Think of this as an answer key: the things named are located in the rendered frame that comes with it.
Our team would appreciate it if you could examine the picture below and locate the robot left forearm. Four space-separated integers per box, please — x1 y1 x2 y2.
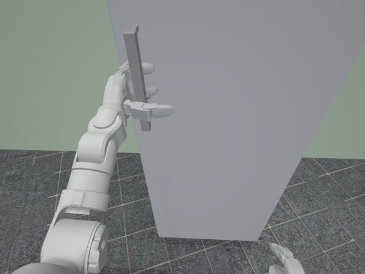
40 104 127 262

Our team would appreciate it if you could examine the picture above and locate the robot left hand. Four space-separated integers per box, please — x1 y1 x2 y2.
103 61 175 122

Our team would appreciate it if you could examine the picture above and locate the robot left upper arm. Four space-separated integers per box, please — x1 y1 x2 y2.
11 218 108 274

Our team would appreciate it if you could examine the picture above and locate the fridge door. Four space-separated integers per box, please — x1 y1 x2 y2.
108 0 365 241

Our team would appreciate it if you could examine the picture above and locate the handle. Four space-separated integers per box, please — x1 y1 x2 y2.
123 25 151 131

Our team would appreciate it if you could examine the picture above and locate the robot right hand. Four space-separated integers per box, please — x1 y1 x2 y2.
265 243 305 274

